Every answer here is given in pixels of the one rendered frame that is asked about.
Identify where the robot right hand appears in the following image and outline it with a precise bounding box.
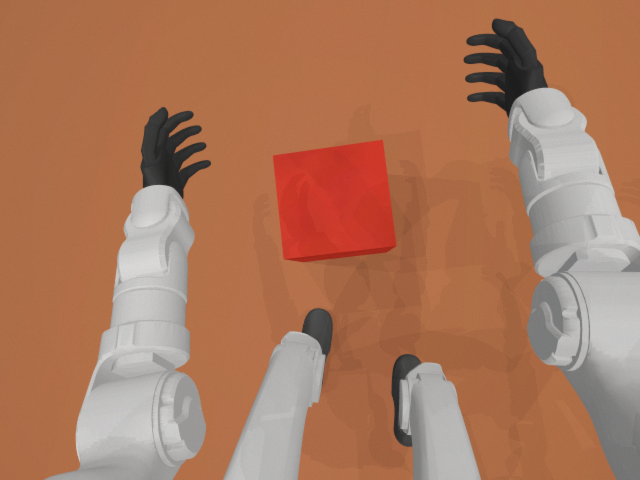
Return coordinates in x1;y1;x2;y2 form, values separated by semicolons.
464;19;548;118

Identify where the robot left forearm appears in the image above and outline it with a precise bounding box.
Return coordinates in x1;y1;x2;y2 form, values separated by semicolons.
76;185;195;461

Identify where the robot left upper arm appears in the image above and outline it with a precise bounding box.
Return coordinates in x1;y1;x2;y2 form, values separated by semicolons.
44;370;206;480

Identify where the right robot thigh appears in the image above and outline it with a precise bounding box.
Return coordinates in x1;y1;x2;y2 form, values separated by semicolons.
399;373;481;480

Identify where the robot right forearm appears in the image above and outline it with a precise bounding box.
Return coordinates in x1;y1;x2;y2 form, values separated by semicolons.
508;88;640;278

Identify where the robot left hand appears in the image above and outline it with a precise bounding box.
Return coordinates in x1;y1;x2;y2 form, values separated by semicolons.
140;107;211;199

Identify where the right robot foot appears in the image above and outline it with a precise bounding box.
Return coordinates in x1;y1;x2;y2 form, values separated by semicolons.
392;354;421;447

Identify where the robot right upper arm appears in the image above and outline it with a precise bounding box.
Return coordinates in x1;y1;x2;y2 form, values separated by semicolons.
527;271;640;480

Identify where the carton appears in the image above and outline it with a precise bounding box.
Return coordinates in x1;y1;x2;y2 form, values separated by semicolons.
273;140;396;262

